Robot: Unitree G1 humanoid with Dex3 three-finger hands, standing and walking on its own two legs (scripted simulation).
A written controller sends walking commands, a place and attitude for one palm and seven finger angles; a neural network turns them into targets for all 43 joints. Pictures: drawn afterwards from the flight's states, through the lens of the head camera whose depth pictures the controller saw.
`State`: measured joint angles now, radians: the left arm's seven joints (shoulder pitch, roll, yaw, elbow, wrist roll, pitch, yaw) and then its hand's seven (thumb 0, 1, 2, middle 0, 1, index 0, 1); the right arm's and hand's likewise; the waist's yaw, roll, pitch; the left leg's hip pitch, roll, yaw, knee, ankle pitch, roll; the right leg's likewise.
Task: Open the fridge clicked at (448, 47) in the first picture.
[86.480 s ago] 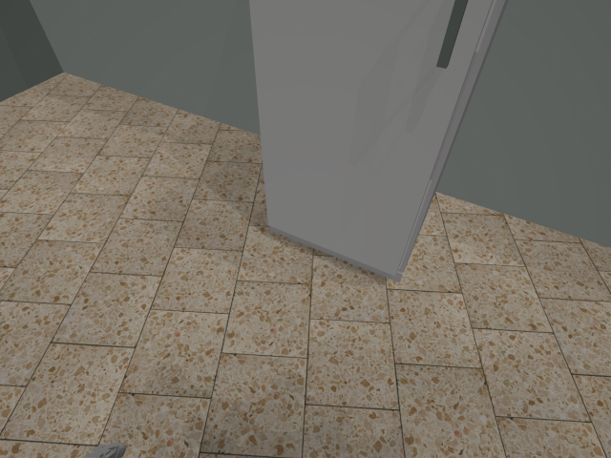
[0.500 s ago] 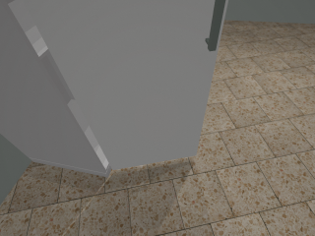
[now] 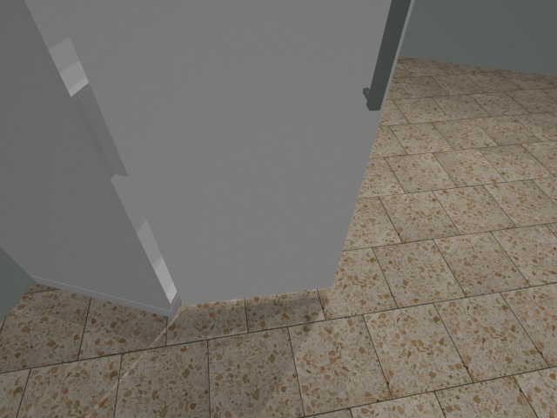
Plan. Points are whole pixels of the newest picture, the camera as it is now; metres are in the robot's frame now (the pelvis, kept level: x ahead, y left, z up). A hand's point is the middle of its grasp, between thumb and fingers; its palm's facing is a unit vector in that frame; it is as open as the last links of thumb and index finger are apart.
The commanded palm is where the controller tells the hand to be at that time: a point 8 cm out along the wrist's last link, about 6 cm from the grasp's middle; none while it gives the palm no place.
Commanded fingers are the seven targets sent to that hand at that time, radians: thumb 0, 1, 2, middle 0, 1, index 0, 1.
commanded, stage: let the arm hang, fingers relaxed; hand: right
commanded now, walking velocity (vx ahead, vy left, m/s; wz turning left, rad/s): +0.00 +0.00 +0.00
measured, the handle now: (386, 34) +0.66 -0.13 +0.25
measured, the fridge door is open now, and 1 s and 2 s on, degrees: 68 68 68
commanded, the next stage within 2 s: look to check the result in 0.28 s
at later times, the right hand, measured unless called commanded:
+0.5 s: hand out of the picture +0.00 -0.17 -0.17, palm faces +0.01 +0.98 -0.20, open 7.4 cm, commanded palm none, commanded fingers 0.00 -0.90 -0.90 0.20 0.30 0.20 0.30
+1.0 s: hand out of the picture +0.05 -0.18 -0.17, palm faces -0.01 +0.97 -0.25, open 7.4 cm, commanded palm none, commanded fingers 0.00 -0.90 -0.90 0.20 0.30 0.20 0.30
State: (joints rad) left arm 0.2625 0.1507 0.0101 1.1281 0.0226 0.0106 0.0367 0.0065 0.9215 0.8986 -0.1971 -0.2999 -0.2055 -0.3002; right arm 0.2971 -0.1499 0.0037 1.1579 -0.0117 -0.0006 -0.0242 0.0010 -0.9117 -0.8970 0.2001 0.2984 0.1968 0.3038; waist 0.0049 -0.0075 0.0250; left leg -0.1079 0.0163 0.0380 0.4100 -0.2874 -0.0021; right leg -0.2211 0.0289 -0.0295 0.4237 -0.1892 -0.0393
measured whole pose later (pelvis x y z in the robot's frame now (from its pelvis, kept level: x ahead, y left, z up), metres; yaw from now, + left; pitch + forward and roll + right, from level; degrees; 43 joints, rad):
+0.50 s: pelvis +0.00 +0.01 +0.00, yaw +0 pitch -1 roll +0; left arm 0.25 0.16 0.02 1.14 0.02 0.01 0.04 0.00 0.91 0.90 -0.20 -0.30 -0.20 -0.30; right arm 0.26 -0.17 -0.01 1.15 -0.01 -0.01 -0.02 0.00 -0.91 -0.90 0.20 0.30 0.20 0.30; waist 0.01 -0.01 0.04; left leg -0.09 0.00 0.04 0.39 -0.28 0.01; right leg -0.21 0.01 -0.03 0.41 -0.19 -0.02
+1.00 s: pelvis +0.01 +0.02 +0.00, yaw +0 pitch -1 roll +0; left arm 0.15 0.24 0.02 1.13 0.02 0.00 0.03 0.00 0.91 0.90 -0.20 -0.30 -0.21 -0.30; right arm 0.17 -0.23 -0.02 1.14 -0.01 -0.01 -0.01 0.00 -0.91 -0.90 0.20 0.30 0.20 0.30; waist 0.01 0.00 0.04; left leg -0.07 -0.02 0.04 0.35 -0.26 0.03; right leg -0.18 0.00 -0.02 0.37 -0.17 -0.01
